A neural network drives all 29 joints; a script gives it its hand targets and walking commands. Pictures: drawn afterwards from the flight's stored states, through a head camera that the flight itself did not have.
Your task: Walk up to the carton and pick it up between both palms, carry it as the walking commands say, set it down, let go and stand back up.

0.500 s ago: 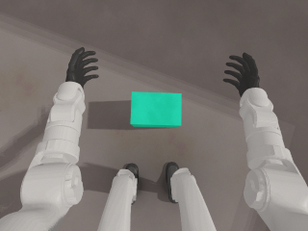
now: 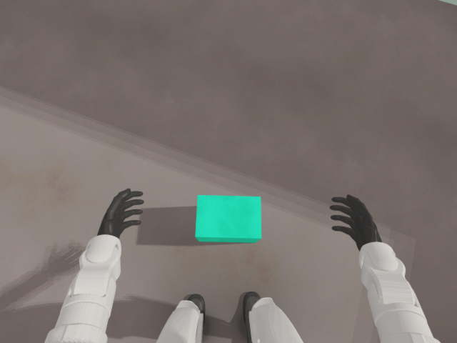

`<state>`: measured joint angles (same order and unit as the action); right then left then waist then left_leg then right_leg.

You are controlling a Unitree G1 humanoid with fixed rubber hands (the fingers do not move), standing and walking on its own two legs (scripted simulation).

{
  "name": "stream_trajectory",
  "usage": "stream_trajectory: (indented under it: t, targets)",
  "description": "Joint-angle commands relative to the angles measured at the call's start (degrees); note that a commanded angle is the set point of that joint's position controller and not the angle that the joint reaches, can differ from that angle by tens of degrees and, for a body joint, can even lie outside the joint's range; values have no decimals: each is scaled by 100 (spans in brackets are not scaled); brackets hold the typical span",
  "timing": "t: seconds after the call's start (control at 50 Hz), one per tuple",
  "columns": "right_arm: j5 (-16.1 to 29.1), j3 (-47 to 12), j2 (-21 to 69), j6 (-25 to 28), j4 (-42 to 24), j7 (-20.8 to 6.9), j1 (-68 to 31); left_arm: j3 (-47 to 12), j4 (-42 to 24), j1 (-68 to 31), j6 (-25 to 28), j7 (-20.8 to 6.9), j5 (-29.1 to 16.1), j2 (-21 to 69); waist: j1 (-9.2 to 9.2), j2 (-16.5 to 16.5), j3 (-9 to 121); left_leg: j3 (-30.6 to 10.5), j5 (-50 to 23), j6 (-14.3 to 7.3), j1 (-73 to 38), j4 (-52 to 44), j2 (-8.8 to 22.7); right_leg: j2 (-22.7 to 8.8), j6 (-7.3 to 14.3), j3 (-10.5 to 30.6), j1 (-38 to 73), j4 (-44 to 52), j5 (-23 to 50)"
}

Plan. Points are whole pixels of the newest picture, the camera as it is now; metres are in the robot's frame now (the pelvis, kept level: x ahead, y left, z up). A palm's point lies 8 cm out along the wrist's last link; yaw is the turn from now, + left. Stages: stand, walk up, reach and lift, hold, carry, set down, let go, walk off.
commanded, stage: let go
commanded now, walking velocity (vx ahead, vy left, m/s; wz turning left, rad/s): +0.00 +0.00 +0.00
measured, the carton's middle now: (228, 220) +0.42 -0.01 -0.64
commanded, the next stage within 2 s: stand in 0.76 s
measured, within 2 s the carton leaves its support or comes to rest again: neither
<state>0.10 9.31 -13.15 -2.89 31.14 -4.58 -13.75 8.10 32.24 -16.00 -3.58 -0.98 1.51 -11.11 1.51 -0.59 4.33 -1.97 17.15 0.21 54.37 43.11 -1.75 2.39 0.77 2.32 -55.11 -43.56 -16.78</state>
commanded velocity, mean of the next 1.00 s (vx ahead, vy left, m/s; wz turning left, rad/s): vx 0.00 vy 0.00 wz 0.00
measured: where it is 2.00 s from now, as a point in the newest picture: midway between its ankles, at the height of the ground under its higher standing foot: (224, 334)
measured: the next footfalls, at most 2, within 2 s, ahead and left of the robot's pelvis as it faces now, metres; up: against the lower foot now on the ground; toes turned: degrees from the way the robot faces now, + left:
none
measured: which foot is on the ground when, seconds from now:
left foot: down 0.00-1.00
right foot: down 0.00-1.00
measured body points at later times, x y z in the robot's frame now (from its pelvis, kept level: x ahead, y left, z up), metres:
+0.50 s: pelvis +0.03 +0.01 +0.04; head +0.06 +0.01 +0.49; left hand +0.20 +0.24 -0.03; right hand +0.20 -0.23 -0.03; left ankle +0.01 +0.12 -0.70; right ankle +0.02 -0.11 -0.70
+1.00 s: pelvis +0.04 +0.01 +0.04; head +0.04 +0.01 +0.49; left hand +0.17 +0.30 -0.05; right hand +0.19 -0.27 -0.04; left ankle +0.01 +0.12 -0.70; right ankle +0.02 -0.11 -0.70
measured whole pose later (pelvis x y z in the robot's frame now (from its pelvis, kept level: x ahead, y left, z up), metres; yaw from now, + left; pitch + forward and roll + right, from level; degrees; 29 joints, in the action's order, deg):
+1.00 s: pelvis +0.04 +0.01 +0.04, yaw +0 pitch -1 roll +0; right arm -2.1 2.6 -18.4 -1.8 38.9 0.6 10.2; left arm 3.1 39.3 11.6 -1.7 0.7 2.5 -18.8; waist -0.2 0.3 -1.1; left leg -2.5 16.9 -0.8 9.6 27.4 -1.6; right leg 1.7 0.4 2.0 -9.4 -26.4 -16.0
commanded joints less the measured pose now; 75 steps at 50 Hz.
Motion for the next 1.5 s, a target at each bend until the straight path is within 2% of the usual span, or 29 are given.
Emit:
stream_trajectory:
  t: [0.0,0.08,0.18,0.28,0.38,0.46,0.62,0.74,0.76,0.8,0.84,0.94,1.04,1.3,1.48]
  targets:
    - [77,-60,-424,231,-410,16,349,65,-390,292,233,-22,-54,-411,-71,48,2672,-4,-1570,120,-2157,-538,-1,-100,-160,62,2623,536,1887]
    - [97,-205,-402,350,-512,84,1032,-42,-389,1012,375,-63,-118,-453,-70,-44,2089,-22,-1571,114,-2601,-884,10,-110,-176,85,3322,925,2083]
    - [96,-327,-414,376,-802,152,1953,-198,-725,1930,449,-115,-149,-515,-49,-58,1519,-17,-1832,51,-3491,-1341,-41,-71,-208,84,4123,1412,2522]
    - [102,-416,-394,288,-1030,130,2471,-297,-1073,2468,367,-190,-137,-519,-103,59,645,2,-1828,17,-4205,-1832,-50,-57,-190,25,4615,1925,2217]
    - [119,-569,-475,63,-1190,49,2537,-354,-1228,2707,118,-254,-192,-526,-144,156,-259,38,-1355,52,-4485,-2138,0,-71,-129,-67,4842,2204,1368]
    - [33,-543,-541,-168,-1242,10,2470,-374,-1334,2658,-105,-292,-170,-615,-106,108,-645,67,-1058,75,-4586,-2214,0,-59,-116,-144,4954,2233,1058]
    - [-42,-503,-586,-420,-1242,-12,2505,-423,-1330,2751,-350,-284,-123,-626,-65,34,-782,12,-1297,41,-4830,-2177,-28,-27,-87,-176,5077,2128,1241]
    - [-30,-528,-648,-639,-1383,100,2448,-415,-1235,2689,-207,-197,-223,-740,-76,78,-506,1,-1682,18,-4942,-1924,-20,7,-97,-95,5054,1887,1465]
    - [-183,-443,-1094,-321,-531,389,2122,-222,-508,2619,-55,64,42,-1351,-293,57,-446,-150,-1377,156,-4201,-1865,331,-374,-247,-13,4655,1931,1128]
    - [-257,-446,-1094,-52,-309,526,2271,-284,-277,2681,91,177,115,-1372,-181,135,-429,-267,-879,115,-4344,-1930,369,-437,-212,170,4472,2014,762]
    - [-262,-468,-1071,95,-83,549,2185,-303,-111,2586,175,198,131,-1298,-179,164,-437,-373,-636,62,-4302,-2025,424,-438,-175,221,4429,2076,608]
    - [-221,-498,-1204,232,356,540,2135,-345,296,2541,298,182,104,-1404,-167,103,-185,-421,-1360,20,-4521,-1940,497,-524,-127,296,4582,2081,1264]
    - [-206,-553,-1380,302,729,584,2120,-395,646,2527,365,230,98,-1563,-155,93,-165,-486,-1666,6,-4642,-1974,565,-596,-105,347,4664,2123,1523]
    - [-177,-653,-1610,368,1413,617,2081,-505,1381,2440,401,261,50,-1763,-161,90,-223,-545,-2015,-38,-4766,-2170,628,-694,-63,421,4913,2249,1836]
    - [-156,-697,-1689,391,1745,631,2048,-542,1719,2350,407,249,32,-1825,-170,76,-288,-592,-1883,-58,-4784,-2349,659,-740,-41,458,5002,2409,1739]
